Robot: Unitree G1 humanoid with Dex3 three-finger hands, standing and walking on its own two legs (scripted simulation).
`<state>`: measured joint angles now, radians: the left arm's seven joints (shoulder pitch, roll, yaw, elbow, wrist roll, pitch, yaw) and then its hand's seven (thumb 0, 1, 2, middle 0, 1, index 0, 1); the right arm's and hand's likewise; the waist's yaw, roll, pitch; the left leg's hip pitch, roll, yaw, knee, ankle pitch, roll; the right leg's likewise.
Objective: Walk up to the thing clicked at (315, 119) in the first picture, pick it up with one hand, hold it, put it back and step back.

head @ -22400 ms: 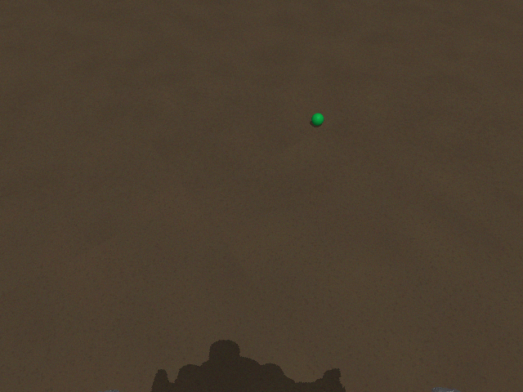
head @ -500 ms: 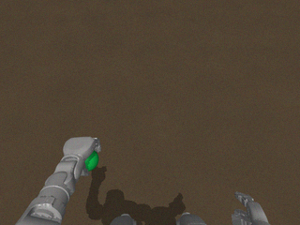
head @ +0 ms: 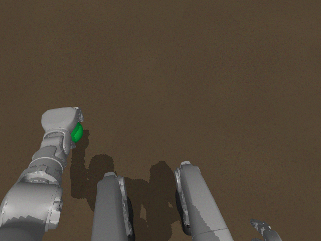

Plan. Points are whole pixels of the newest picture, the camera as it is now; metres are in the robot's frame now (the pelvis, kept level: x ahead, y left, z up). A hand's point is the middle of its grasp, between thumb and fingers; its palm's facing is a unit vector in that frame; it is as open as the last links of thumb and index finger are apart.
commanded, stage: crouch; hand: left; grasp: from above
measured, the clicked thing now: (69, 131) +0.43 +0.23 -0.17
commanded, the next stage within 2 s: lower in 1.06 s
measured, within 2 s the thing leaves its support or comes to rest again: neither
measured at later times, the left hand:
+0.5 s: hand (81, 136) +0.44 +0.23 -0.29, palm faces -0.44 -0.02 -0.90, open 9.6 cm
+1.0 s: hand (87, 139) +0.45 +0.23 -0.35, palm faces -0.45 -0.03 -0.89, open 9.6 cm
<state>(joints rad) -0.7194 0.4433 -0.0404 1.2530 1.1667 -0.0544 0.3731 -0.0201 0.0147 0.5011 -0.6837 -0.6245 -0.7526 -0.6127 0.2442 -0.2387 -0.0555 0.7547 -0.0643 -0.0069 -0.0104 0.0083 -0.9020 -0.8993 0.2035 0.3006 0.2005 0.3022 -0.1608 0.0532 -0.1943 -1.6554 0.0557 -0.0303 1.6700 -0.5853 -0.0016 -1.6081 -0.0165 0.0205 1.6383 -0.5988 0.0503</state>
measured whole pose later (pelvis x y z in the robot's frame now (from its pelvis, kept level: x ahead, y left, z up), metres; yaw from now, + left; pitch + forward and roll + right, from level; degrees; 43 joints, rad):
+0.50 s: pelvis -0.01 -0.01 -0.12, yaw -2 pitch +37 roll -5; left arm -0.87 0.57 0.05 1.32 1.22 -0.11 0.39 -0.01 -0.02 0.62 -0.64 -0.67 -0.70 -0.68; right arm 0.15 -0.25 -0.02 0.75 -0.12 -0.07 0.08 0.00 -0.91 -0.90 0.20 0.30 0.20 0.30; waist -0.19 0.02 -0.15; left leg -2.08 0.05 -0.11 2.09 -0.66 -0.03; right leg -2.02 0.00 -0.01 2.05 -0.69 0.05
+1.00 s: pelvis -0.02 -0.01 -0.19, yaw -3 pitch +35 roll -5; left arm -0.95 0.64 0.08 1.46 1.25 -0.17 0.41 -0.01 0.03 0.56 -0.61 -0.69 -0.68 -0.68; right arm 0.16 -0.26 0.00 0.78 -0.14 -0.07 0.12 0.00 -0.91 -0.90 0.20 0.30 0.20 0.30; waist -0.22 0.01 -0.08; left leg -2.25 0.04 -0.13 2.29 -0.66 -0.03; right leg -2.18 0.02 -0.01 2.24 -0.68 0.05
